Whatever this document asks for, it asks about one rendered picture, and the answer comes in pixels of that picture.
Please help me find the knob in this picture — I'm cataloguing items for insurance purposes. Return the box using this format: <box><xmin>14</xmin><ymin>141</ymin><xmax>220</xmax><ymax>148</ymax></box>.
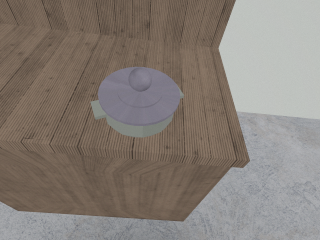
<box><xmin>128</xmin><ymin>67</ymin><xmax>152</xmax><ymax>92</ymax></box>

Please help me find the lid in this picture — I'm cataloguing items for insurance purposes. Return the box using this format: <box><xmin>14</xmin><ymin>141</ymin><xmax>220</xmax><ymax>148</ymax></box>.
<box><xmin>98</xmin><ymin>67</ymin><xmax>181</xmax><ymax>126</ymax></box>

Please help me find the pot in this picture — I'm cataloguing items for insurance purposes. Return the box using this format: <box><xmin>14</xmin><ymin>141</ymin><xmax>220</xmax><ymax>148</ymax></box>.
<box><xmin>90</xmin><ymin>85</ymin><xmax>184</xmax><ymax>138</ymax></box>

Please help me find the table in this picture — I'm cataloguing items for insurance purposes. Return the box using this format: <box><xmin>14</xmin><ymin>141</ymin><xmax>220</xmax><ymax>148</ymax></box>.
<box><xmin>0</xmin><ymin>0</ymin><xmax>250</xmax><ymax>222</ymax></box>

